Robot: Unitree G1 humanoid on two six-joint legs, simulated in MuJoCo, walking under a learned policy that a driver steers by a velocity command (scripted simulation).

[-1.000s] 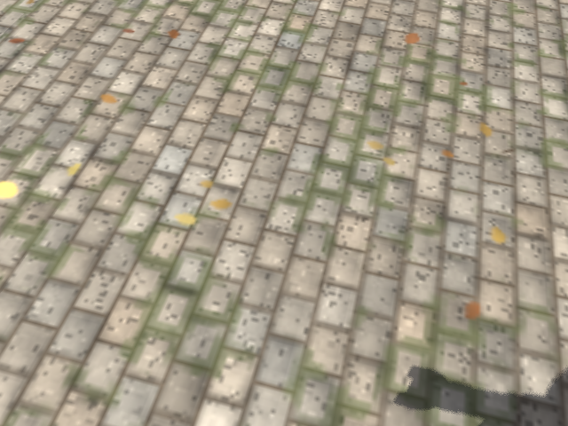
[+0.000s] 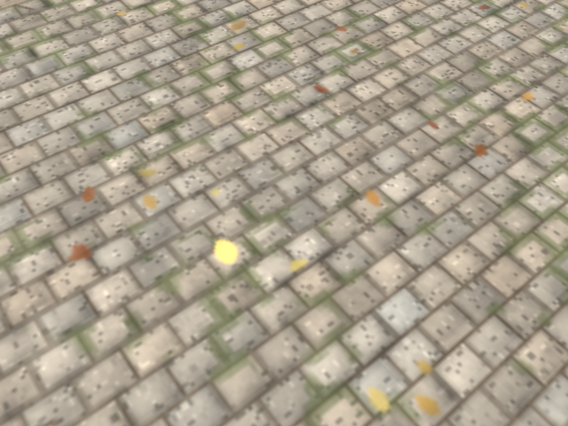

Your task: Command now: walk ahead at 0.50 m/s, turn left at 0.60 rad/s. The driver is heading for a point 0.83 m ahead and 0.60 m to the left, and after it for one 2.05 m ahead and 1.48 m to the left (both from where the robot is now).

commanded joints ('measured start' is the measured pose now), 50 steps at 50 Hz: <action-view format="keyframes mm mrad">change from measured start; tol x16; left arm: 1 -103 69 14 -86 -4 -13 -2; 6 -176 71 5 -123 -16 -38 1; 11 282 234 43 -40 8 -77 53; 16 64 59 4 -73 -30 -33 47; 50 -6 69 40 -8 -13 2 -20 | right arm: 1 43 -156 -40 -44 0 -19 -6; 10 -19 -166 -42 -59 16 -21 -21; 12 164 -113 -31 -105 33 -9 -40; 30 -219 -84 -8 -190 -13 100 36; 35 -64 -276 -59 -174 -23 62 -2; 50 -4 -127 -12 -26 -14 -16 -10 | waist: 1 -16 91 4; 9 75 114 -81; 12 63 -277 -465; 16 28 -64 -123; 31 52 -115 -84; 33 31 26 -88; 34 46 346 -111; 50 -12 131 29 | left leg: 1 20 252 -230 -82 301 115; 9 15 178 -247 287 783 -28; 10 -101 125 -225 487 617 -58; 11 -260 29 -94 796 -118 -81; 12 -385 -44 -36 993 -461 -94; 13 -402 44 -51 1044 -362 -99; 32 -100 126 156 237 -100 -93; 34 78 458 -357 -57 9 2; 38 -41 364 -275 -155 -342 70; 50 65 371 -202 -198 -193 110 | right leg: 1 -32 40 -22 -108 107 1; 5 14 103 -31 -240 112 -21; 9 418 172 -31 -421 127 -84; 12 950 -411 574 -397 889 -317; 17 501 -164 113 -546 602 -258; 30 420 -202 -90 -549 92 -222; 33 332 -141 -165 -329 -23 -107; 35 48 88 -125 84 -486 -20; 40 67 58 -61 78 -149 -33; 50 43 58 -56 -173 -74 -40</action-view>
